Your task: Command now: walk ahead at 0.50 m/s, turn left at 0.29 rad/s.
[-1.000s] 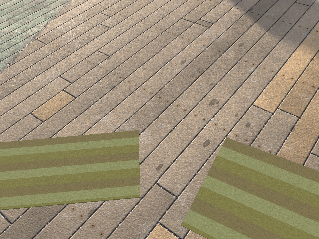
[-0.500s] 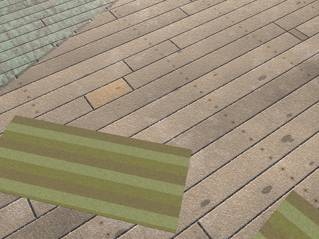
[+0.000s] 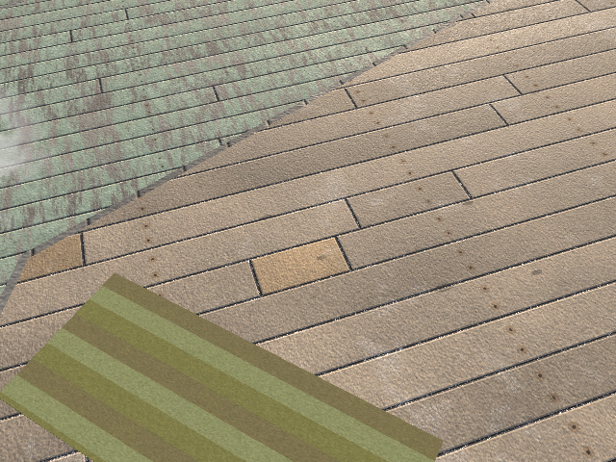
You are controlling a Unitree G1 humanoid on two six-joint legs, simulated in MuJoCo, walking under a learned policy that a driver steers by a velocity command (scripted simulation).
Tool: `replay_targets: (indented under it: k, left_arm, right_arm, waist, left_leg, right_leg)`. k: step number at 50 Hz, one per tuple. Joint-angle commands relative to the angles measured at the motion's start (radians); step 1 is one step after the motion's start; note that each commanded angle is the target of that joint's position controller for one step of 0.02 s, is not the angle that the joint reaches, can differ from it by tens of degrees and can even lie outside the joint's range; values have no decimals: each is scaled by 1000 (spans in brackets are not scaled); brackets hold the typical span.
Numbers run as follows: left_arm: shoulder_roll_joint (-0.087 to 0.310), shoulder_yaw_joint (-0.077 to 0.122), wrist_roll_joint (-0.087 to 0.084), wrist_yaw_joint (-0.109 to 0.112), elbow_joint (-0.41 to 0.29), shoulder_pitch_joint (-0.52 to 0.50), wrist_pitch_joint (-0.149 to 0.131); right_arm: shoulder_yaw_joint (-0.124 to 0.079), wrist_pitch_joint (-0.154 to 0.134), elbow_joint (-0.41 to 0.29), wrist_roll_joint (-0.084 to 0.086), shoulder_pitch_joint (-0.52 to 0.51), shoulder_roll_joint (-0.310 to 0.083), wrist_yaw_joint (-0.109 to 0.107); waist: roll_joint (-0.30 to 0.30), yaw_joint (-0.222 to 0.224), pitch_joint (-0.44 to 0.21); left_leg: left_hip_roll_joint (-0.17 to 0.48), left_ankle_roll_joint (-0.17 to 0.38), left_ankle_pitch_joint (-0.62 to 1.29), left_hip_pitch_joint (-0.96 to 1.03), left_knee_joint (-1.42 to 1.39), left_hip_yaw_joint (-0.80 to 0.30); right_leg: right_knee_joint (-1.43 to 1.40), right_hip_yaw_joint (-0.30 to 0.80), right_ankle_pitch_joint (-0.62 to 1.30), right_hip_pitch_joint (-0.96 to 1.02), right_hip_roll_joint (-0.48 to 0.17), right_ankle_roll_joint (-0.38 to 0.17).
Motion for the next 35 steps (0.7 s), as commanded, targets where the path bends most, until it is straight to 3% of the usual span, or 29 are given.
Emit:
replay_targets:
  k: [1,3,6,10,12,13,14,15,16,17,18,19,20,21,23,24,25,26,31,33,35]
  left_arm:
    - [141,35,-13,1,-31,-5,-17]
    - [161,40,-17,2,-14,5,-11]
    - [191,45,-26,4,14,34,0]
    - [212,50,-39,4,61,94,16]
    - [224,54,-44,7,76,95,26]
    - [233,55,-46,10,79,81,32]
    - [224,51,-47,13,82,77,36]
    - [192,36,-35,17,76,78,36]
    - [95,0,-13,13,35,140,24]
    - [87,-7,-27,12,43,159,6]
    - [183,22,-54,8,34,87,-2]
    - [188,25,-60,6,18,29,-2]
    - [174,26,-47,10,19,5,4]
    - [163,30,-36,12,24,16,17]
    - [120,24,-38,10,43,59,41]
    - [116,27,-39,14,48,56,52]
    - [104,25,-41,15,37,41,57]
    - [109,28,-36,16,34,19,59]
    - [74,15,-30,-9,-13,-120,47]
    - [59,6,-29,-21,-45,-191,46]
    - [54,2,-22,-38,-84,-249,44]
  right_arm:
    - [-3,-13,-87,-8,-45,-28,5]
    - [7,-22,-93,-16,-99,-14,12]
    - [17,-37,-105,-11,-192,-1,27]
    - [12,-43,-134,0,-281,-24,39]
    - [5,-46,-139,-1,-278,-44,43]
    - [-5,-48,-127,-5,-229,-61,42]
    - [-24,-46,-93,-11,-123,-92,36]
    - [-48,-43,-50,-14,34,-141,26]
    - [-70,-37,-39,-40,167,-248,13]
    - [-61,-34,-30,-24,188,-217,15]
    - [-39,-39,-28,-17,136,-152,17]
    - [-27,-43,-30,-15,76,-116,17]
    - [-15,-48,-28,-19,15,-81,21]
    - [-10,-57,-27,-27,-26,-58,24]
    - [-15,-76,-10,-35,-56,-56,26]
    - [-16,-84,0,-38,-59,-48,24]
    - [-22,-91,13,-42,-54,-70,21]
    - [-20,-95,26,-40,-40,-56,19]
    - [-26,-88,63,-34,-15,-96,-2]
    - [-31,-79,88,-30,28,-115,-7]
    - [-32,-58,103,-24,41,-124,-15]
  waist:
    - [-157,-7,13]
    - [-126,7,9]
    - [-122,40,15]
    - [-135,56,37]
    - [-142,33,33]
    - [-142,-6,6]
    - [-126,-63,-62]
    - [-99,-133,-166]
    - [110,-144,-324]
    - [216,-142,-397]
    - [119,-146,-240]
    - [85,-118,-143]
    - [42,-85,-76]
    - [56,-52,-41]
    - [64,-14,-32]
    - [30,-10,-17]
    - [42,-5,-5]
    - [18,-16,14]
    - [-12,-56,43]
    - [-27,-88,69]
    - [-31,-98,94]
  left_leg:
    - [69,-15,58,-166,-129,-15]
    - [77,-17,150,-151,-264,12]
    - [60,-17,280,-75,-448,50]
    - [38,9,291,-31,-562,62]
    - [25,38,240,12,-605,72]
    - [5,56,235,101,-640,92]
    - [-23,81,245,267,-670,117]
    - [17,114,251,505,-655,75]
    - [296,243,188,891,-658,-319]
    - [397,321,3,931,-815,-630]
    - [364,274,-73,808,-843,-521]
    - [326,236,-44,682,-864,-383]
    - [281,214,25,566,-900,-288]
    - [251,198,90,478,-937,-215]
    - [233,200,214,389,-987,-118]
    - [215,188,255,375,-1003,-63]
    - [231,197,308,360,-1015,-34]
    - [211,184,406,377,-1008,22]
    - [194,149,439,423,-1034,160]
    - [217,146,455,479,-1032,183]
    - [225,132,624,537,-968,224]
  right_leg:
    - [-260,273,77,116,-266,-195]
    - [-270,212,133,130,-254,-190]
    - [-271,135,184,124,-236,-172]
    - [-253,131,195,185,-277,-156]
    - [-214,129,265,228,-298,-139]
    - [-152,108,382,231,-288,-123]
    - [-20,64,522,206,-250,-99]
    - [185,19,488,97,-200,-63]
    - [581,-24,91,-270,-81,7]
    - [784,104,-402,-456,0,18]
    - [860,158,-356,-546,-55,5]
    - [834,136,-264,-548,-99,-5]
    - [783,125,-186,-516,-130,1]
    - [742,134,-124,-465,-156,7]
    - [725,139,-59,-388,-166,26]
    - [722,147,-23,-396,-162,28]
    - [694,159,15,-413,-160,37]
    - [660,171,51,-442,-154,41]
    - [369,106,290,-434,-130,31]
    - [296,77,303,-452,-127,17]
    - [221,34,273,-467,-110,3]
